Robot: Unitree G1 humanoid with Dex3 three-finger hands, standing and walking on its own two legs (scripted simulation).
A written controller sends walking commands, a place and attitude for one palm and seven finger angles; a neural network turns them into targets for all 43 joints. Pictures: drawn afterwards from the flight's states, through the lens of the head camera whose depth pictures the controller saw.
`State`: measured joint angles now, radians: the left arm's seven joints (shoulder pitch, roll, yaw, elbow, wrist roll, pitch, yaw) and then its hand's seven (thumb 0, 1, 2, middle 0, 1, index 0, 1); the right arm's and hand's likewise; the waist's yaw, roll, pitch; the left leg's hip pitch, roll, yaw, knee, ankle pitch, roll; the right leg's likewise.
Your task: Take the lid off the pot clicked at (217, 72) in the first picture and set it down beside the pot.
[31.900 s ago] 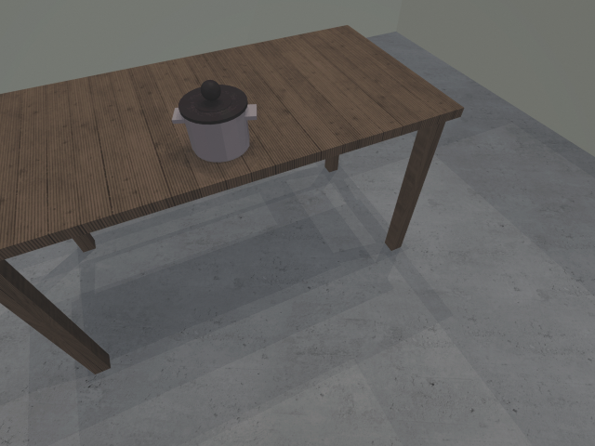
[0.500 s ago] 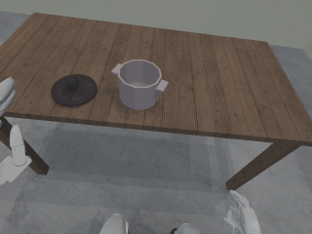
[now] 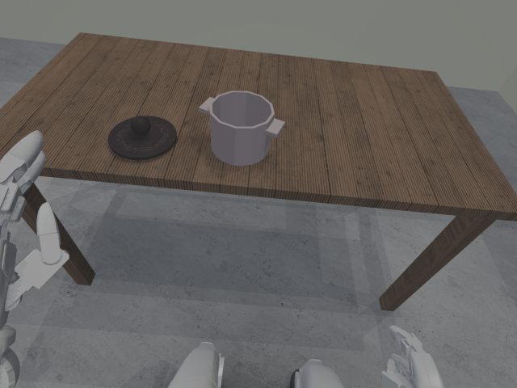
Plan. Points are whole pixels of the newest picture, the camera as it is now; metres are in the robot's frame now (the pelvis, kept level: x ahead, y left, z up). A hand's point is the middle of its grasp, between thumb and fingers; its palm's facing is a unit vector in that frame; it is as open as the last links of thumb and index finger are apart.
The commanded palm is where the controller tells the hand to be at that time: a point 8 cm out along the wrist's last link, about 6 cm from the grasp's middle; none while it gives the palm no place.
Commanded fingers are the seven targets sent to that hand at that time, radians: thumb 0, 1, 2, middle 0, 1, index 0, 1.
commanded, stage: stop stepping back and stand still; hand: left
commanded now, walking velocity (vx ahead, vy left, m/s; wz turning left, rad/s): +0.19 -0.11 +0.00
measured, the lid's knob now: (140, 125) +0.65 +0.31 +0.00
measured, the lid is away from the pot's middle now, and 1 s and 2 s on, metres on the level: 0.24 0.24 0.24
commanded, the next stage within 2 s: let the arm hang, fingers relaxed in 1.26 s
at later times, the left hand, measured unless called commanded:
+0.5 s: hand out of the picture +0.00 +0.32 +0.20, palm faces +0.49 -0.82 -0.31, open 7.4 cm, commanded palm -0.06 +0.34 +0.22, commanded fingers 0.00 0.90 0.90 -0.20 -0.30 -0.20 -0.30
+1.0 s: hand out of the picture -0.11 +0.29 -0.12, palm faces +0.01 -0.98 -0.19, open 7.4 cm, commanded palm none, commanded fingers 0.00 0.90 0.90 -0.20 -0.30 -0.20 -0.30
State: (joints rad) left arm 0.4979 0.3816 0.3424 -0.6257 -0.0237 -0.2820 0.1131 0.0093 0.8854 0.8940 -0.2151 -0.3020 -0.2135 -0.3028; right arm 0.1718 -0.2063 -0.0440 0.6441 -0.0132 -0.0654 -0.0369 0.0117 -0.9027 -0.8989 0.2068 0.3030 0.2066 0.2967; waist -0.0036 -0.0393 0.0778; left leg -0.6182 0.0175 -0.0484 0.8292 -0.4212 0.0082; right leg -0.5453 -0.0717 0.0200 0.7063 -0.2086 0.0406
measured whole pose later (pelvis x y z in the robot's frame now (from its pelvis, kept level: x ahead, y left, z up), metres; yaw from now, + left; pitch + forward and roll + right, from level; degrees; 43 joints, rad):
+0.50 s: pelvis -0.17 +0.05 +0.03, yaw +3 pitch -3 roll -3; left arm 0.54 0.36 0.38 -0.59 -0.04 -0.15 0.15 0.01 0.89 0.89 -0.21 -0.30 -0.21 -0.30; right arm 0.22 -0.13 0.04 0.63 0.02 -0.14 -0.04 0.02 -0.90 -0.90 0.21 0.30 0.21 0.30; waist 0.03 -0.06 0.02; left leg -0.34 0.04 0.08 0.62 -0.24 0.07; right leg -0.49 0.04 -0.01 1.07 -0.42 0.00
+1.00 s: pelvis -0.28 +0.09 +0.00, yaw +3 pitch +0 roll +0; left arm 0.19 0.26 0.09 0.63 0.04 0.12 -0.03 0.01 0.91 0.89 -0.20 -0.30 -0.19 -0.30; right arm 0.33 -0.22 -0.03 0.78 -0.04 0.03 0.00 0.01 -0.91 -0.90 0.20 0.30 0.21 0.30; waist -0.09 -0.08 -0.04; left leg -0.54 0.03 0.08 0.80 -0.27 0.04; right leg -0.67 0.01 0.05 1.41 -0.39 0.00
